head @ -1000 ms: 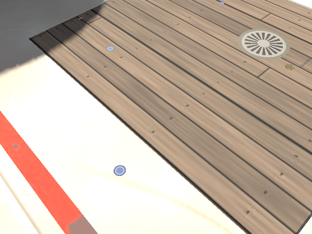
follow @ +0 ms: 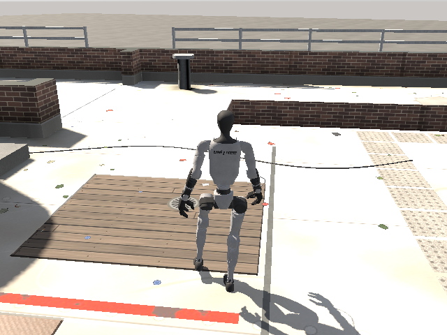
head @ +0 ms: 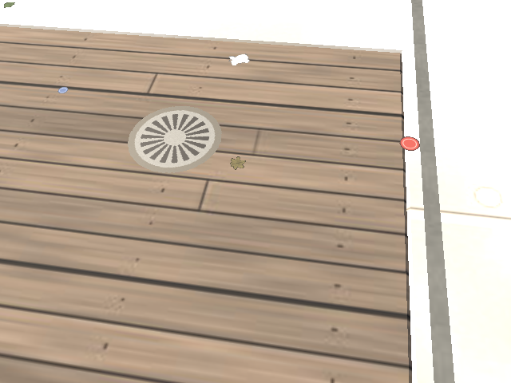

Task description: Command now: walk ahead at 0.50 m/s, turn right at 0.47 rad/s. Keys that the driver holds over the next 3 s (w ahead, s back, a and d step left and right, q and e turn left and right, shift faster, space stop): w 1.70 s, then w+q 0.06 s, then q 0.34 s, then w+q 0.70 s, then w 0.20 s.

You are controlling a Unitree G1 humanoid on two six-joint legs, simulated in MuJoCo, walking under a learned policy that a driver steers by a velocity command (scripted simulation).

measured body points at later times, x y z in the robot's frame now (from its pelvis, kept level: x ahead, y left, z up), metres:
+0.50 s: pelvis +0.29 +0.05 +0.00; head +0.31 +0.06 +0.45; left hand +0.41 +0.30 -0.13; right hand +0.29 -0.22 -0.12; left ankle +0.29 +0.12 -0.74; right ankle +0.30 -0.09 -0.67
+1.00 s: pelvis +0.54 -0.03 +0.00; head +0.56 -0.05 +0.45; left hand +0.61 +0.23 -0.12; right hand +0.59 -0.30 -0.14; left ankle +0.56 +0.12 -0.67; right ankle +0.54 -0.09 -0.74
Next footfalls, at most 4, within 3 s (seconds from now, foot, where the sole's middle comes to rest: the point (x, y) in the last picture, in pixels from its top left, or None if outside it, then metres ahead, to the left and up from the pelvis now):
0.26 left None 0.33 0.12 -0.78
0.78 right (325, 339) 0.58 -0.10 -0.78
1.34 left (269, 237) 0.90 0.06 -0.78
1.88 right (331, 169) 1.18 -0.15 -0.78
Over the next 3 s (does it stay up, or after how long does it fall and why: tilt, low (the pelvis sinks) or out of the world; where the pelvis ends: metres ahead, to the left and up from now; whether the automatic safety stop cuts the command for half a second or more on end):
stays up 1.40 0.07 0.00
